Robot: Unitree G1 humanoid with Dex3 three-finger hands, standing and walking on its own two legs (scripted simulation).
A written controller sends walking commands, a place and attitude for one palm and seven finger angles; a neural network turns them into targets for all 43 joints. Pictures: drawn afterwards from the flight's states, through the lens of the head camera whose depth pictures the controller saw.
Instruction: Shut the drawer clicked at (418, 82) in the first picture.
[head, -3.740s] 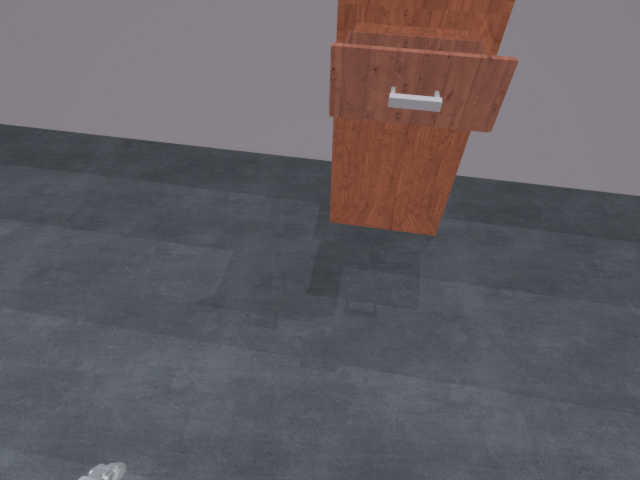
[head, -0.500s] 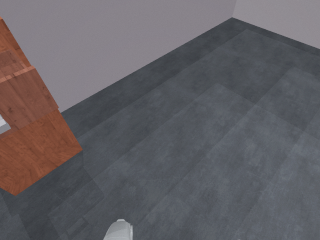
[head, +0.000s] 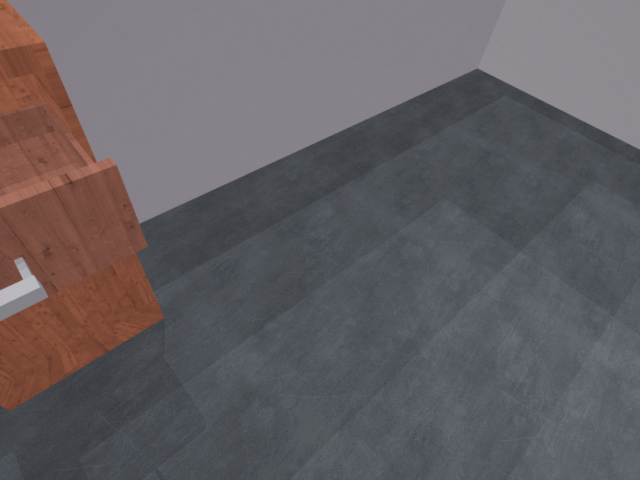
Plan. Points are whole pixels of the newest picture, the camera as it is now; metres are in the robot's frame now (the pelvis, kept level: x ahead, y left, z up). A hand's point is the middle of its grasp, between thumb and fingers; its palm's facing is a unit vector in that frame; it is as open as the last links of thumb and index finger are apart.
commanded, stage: turn to face it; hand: left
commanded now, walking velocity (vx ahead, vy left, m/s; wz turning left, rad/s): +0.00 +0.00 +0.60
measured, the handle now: out of the picture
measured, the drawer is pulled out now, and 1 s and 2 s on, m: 0.29 0.29 0.29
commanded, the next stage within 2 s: take the last steps up to it in 1.24 s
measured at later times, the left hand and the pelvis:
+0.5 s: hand out of the picture +0.06 +0.16 -0.14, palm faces +0.28 -0.91 -0.30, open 7.4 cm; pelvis -0.01 -0.07 +0.00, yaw +18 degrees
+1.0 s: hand out of the picture -0.16 +0.18 -0.19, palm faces +0.62 -0.74 -0.27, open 7.4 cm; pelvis -0.03 -0.01 -0.01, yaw +35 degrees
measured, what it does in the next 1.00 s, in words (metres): steps on the spot, turning left: right foot, then left foot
